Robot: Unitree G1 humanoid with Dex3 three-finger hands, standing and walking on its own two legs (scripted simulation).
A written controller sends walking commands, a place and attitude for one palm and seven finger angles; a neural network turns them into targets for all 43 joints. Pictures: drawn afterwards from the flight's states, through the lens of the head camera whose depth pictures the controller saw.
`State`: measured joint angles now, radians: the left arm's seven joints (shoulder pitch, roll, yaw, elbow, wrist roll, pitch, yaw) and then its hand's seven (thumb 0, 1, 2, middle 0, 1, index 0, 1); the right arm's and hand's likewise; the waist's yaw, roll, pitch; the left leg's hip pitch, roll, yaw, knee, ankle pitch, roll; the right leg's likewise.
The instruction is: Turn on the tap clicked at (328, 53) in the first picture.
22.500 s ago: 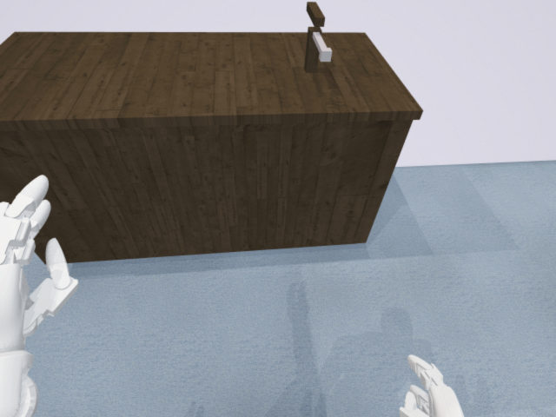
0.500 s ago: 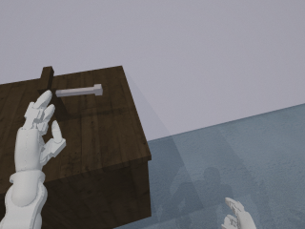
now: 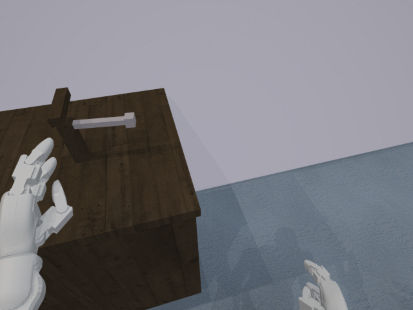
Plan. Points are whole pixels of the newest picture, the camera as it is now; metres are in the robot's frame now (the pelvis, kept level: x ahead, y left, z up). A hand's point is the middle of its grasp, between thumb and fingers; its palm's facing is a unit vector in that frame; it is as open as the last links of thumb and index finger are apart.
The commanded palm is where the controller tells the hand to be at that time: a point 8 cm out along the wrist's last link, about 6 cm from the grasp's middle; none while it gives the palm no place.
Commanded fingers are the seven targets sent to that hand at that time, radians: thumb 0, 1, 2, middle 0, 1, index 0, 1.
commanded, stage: step back with the hand held close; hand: left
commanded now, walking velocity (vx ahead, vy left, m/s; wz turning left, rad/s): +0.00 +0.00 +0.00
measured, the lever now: (130, 120) +0.52 +0.27 +0.09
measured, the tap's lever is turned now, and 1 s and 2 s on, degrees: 82 82 82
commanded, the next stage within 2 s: stop stepping back and stand still in 1.10 s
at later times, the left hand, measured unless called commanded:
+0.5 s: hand (57, 230) +0.18 +0.24 +0.15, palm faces +0.35 -0.81 -0.46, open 7.4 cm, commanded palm +0.12 +0.29 +0.17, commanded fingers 0.00 0.90 0.90 -0.20 -0.30 -0.20 -0.30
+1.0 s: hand out of the picture +0.09 +0.28 +0.14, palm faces +0.47 -0.78 -0.42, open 7.4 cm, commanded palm +0.03 +0.29 +0.17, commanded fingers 0.00 0.90 0.90 -0.20 -0.30 -0.20 -0.30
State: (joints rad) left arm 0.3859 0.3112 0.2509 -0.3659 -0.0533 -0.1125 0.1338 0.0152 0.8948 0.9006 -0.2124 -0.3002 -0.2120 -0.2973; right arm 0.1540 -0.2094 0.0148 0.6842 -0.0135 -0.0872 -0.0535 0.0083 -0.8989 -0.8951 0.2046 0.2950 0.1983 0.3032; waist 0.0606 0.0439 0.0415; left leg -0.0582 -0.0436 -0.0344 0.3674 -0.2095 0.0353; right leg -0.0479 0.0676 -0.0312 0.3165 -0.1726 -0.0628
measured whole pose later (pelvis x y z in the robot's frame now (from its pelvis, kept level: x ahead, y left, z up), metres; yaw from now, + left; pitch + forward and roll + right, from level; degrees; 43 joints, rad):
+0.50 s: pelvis -0.04 +0.01 -0.01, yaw +0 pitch +0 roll -1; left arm 0.50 0.40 0.31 -0.48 -0.04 -0.10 0.14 0.02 0.89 0.90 -0.22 -0.30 -0.22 -0.30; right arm 0.19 -0.25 -0.03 0.58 0.02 0.02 -0.08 0.01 -0.90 -0.90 0.20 0.29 0.20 0.30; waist 0.00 0.05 0.00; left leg -0.29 -0.05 -0.03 0.50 -0.21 0.04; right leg -0.28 0.06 -0.04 0.46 -0.18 -0.05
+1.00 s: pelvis -0.12 +0.01 -0.02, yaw +1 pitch +7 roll -1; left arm 0.44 0.36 0.38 -0.49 -0.02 -0.17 0.16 0.01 0.90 0.90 -0.21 -0.30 -0.21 -0.30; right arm 0.12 -0.18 0.01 0.61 -0.01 -0.06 -0.06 0.01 -0.90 -0.89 0.21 0.30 0.20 0.30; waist 0.06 0.00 -0.04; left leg -0.54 -0.02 0.02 0.42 0.00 0.05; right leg -0.10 0.07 0.06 0.42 -0.41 -0.03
